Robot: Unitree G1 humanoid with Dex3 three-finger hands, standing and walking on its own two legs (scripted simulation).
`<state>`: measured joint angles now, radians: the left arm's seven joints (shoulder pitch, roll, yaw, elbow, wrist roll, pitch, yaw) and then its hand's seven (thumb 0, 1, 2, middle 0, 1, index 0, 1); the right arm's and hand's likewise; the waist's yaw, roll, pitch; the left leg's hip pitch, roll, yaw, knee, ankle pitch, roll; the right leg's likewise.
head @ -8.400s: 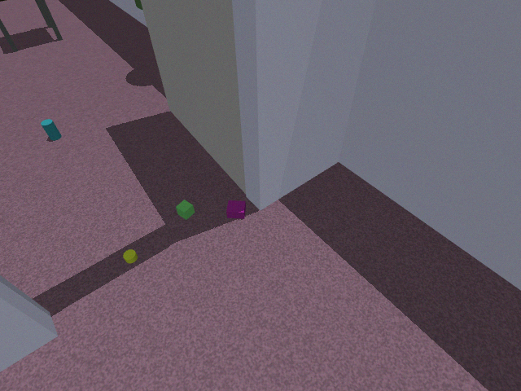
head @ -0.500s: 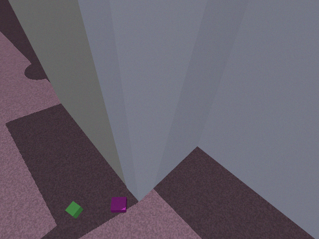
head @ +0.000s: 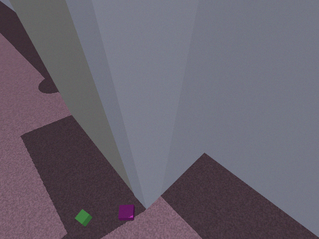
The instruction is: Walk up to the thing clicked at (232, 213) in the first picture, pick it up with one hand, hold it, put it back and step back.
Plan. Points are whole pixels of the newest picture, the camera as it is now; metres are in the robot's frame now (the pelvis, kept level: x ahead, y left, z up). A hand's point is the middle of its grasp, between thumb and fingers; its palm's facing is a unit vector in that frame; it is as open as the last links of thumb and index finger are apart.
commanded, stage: walk up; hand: left
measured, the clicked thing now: (126, 212) +0.43 +0.24 -0.76
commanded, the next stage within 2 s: none
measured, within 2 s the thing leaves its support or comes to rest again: neither
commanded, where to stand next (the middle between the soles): +0.03 +0.01 m, yaw -2 degrees
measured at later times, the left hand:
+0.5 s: hand out of the picture +0.08 +0.25 -0.15, palm faces -0.01 -0.94 -0.34, open 7.4 cm
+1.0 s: hand out of the picture +0.07 +0.25 -0.15, palm faces -0.02 -0.94 -0.34, open 7.4 cm
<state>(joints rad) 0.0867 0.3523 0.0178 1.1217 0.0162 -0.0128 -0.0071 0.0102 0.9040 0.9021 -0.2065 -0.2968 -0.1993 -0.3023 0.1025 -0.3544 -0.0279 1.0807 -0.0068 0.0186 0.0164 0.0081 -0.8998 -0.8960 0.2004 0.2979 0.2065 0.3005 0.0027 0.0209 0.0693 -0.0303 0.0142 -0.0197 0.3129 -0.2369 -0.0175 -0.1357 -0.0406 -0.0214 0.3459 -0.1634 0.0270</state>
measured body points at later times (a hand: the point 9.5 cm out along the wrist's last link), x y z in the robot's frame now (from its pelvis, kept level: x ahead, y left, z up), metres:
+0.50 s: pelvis -0.01 -0.01 +0.00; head +0.00 -0.01 +0.45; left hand +0.08 +0.29 -0.13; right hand +0.06 -0.31 -0.14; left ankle -0.04 +0.13 -0.75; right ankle +0.02 -0.14 -0.75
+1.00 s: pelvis -0.01 +0.00 +0.00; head +0.00 -0.01 +0.45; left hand +0.07 +0.30 -0.13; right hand +0.05 -0.31 -0.14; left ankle -0.04 +0.13 -0.75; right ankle +0.02 -0.14 -0.75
